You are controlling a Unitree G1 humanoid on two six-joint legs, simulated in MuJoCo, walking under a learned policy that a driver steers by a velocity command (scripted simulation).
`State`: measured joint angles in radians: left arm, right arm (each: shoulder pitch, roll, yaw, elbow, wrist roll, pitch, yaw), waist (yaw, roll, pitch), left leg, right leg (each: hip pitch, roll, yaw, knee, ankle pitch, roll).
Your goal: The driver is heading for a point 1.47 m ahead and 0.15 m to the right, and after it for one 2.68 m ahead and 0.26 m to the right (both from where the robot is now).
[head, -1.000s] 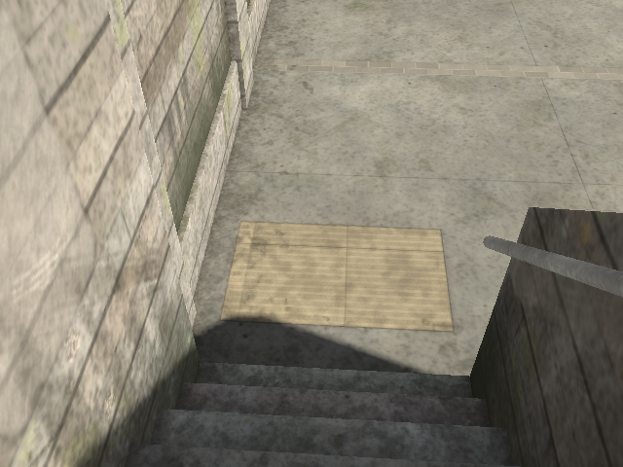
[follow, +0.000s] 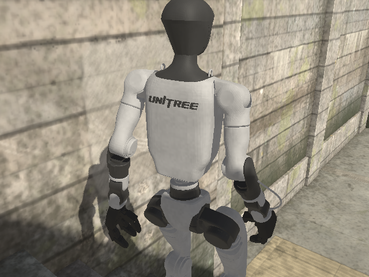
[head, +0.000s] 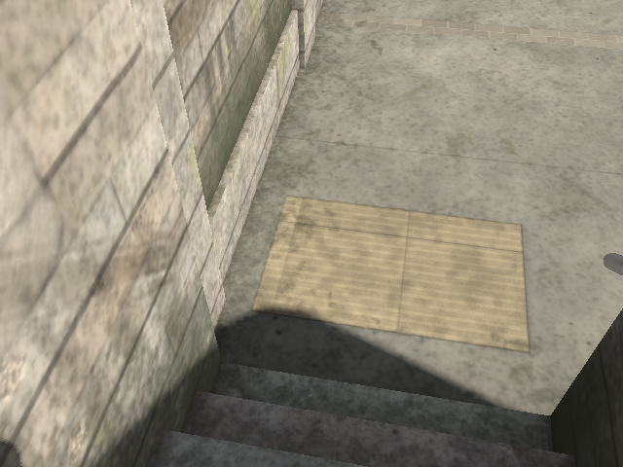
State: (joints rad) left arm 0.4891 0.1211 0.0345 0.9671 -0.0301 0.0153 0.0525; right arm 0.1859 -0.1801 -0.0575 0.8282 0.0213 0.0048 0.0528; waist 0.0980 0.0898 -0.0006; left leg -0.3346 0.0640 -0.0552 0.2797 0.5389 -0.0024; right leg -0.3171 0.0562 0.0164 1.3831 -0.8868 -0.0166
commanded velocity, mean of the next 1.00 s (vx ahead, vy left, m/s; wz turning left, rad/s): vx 0.01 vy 0.00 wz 0.00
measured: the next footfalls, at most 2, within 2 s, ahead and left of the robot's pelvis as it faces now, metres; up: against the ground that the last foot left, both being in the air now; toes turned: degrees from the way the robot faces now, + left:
left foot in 0.02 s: +0.11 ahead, +0.11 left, -0.21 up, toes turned -1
right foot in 0.40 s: +0.11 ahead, -0.16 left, -0.21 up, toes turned +6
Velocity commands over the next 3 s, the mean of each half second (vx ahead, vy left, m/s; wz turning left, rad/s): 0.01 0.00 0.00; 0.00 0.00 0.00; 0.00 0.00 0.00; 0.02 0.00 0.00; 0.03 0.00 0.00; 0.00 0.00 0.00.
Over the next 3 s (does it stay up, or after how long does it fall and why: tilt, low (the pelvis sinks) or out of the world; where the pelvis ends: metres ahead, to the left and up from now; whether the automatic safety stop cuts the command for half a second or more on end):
stays up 0.11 -0.03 -0.06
